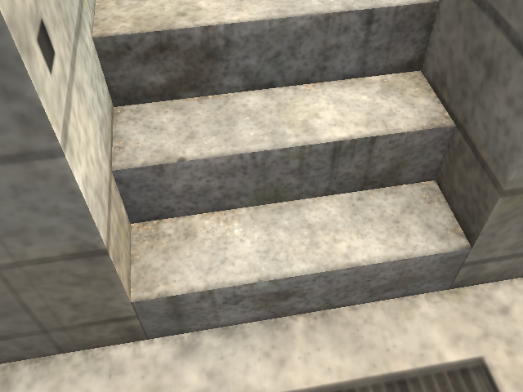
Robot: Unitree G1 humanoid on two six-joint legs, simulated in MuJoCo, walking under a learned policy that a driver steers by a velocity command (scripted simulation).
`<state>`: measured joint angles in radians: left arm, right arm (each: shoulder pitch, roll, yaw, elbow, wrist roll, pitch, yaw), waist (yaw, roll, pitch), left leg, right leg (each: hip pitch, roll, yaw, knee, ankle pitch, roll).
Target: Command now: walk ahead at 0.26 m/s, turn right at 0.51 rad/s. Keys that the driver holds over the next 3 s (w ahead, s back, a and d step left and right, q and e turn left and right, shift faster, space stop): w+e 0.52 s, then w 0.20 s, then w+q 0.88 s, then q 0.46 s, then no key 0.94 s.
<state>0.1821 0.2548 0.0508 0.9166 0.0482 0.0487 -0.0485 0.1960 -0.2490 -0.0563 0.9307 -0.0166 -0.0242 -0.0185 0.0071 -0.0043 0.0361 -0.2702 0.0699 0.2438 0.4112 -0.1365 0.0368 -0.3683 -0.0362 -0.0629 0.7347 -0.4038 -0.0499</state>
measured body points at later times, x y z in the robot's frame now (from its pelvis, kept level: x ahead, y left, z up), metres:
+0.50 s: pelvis +0.17 -0.02 +0.00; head +0.20 -0.04 +0.44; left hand +0.19 +0.27 -0.13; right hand +0.31 -0.31 -0.10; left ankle +0.30 +0.07 -0.73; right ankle +0.00 -0.10 -0.74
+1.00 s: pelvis +0.37 -0.09 +0.00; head +0.41 -0.12 +0.44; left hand +0.65 +0.06 -0.10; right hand +0.28 -0.32 -0.16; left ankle +0.32 +0.06 -0.69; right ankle +0.43 -0.21 -0.74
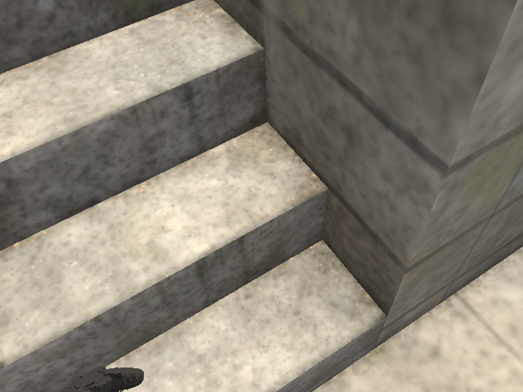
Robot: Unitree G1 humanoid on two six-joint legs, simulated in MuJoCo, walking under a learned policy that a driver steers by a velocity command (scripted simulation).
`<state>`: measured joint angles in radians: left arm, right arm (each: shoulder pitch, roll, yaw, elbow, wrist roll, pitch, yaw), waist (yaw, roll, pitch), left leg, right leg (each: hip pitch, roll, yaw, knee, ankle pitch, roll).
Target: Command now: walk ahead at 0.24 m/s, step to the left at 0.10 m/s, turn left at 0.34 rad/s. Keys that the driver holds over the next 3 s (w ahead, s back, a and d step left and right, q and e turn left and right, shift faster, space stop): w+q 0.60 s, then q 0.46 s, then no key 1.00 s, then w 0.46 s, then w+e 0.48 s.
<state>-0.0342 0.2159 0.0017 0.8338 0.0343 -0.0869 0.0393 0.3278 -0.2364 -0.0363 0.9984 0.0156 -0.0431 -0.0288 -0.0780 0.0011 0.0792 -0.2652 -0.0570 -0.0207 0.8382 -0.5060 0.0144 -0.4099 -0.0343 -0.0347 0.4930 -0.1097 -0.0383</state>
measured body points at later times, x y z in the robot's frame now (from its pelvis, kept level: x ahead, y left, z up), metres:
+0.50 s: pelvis +0.05 +0.04 +0.01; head +0.06 +0.08 +0.46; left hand +0.09 +0.31 -0.13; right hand +0.19 -0.21 -0.10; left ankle +0.01 +0.12 -0.73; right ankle +0.11 -0.09 -0.66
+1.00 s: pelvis +0.08 +0.04 +0.01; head +0.13 +0.04 +0.45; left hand +0.04 +0.32 -0.09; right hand +0.37 -0.07 -0.10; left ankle +0.00 +0.12 -0.65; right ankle +0.12 -0.05 -0.73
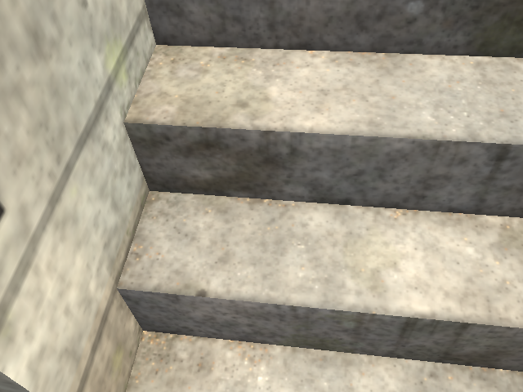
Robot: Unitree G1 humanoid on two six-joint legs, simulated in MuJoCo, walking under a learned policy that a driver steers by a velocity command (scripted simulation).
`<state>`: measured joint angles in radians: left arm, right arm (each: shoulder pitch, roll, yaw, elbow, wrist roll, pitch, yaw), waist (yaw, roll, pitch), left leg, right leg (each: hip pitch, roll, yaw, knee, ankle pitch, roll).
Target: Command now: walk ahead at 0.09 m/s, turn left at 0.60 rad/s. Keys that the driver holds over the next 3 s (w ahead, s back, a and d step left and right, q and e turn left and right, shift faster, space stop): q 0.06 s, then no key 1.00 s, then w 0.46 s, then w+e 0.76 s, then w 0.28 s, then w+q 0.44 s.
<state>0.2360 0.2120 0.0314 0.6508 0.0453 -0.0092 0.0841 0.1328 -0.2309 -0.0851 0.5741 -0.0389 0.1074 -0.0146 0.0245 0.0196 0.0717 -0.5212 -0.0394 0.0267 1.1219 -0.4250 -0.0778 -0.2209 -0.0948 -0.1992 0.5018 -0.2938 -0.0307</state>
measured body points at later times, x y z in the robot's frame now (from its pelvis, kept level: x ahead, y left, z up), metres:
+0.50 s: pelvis -0.02 +0.01 -0.01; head +0.00 +0.01 +0.44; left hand +0.11 +0.26 -0.12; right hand +0.20 -0.17 -0.10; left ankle -0.01 +0.11 -0.74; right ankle -0.01 -0.13 -0.74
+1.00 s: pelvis -0.01 -0.02 +0.00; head +0.01 -0.02 +0.45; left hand +0.04 +0.22 -0.15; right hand +0.08 -0.25 -0.15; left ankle -0.01 +0.11 -0.74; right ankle -0.01 -0.13 -0.74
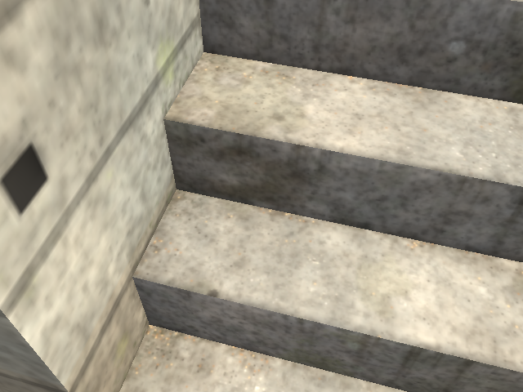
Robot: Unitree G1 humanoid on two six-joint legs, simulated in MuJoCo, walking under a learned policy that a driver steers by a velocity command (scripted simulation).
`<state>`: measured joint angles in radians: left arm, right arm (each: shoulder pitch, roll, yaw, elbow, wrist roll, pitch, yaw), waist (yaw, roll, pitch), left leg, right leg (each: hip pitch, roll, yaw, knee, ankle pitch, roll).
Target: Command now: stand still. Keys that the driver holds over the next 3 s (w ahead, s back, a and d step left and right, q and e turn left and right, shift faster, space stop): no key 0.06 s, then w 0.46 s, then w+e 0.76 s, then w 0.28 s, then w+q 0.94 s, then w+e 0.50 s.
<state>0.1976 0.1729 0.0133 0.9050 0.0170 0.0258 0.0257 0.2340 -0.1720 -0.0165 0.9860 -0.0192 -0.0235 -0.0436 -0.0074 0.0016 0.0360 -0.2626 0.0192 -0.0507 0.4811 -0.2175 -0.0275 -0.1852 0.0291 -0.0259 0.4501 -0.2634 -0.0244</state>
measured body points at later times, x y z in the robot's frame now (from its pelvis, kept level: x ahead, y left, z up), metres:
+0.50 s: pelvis +0.05 +0.01 -0.01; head +0.05 +0.02 +0.44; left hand +0.12 +0.25 -0.15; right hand +0.09 -0.23 -0.15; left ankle +0.02 +0.13 -0.74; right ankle -0.01 -0.10 -0.74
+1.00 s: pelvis +0.18 -0.10 +0.05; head +0.21 -0.11 +0.50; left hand +0.43 +0.03 -0.04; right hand +0.14 -0.36 -0.10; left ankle +0.06 +0.11 -0.61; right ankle +0.24 -0.20 -0.53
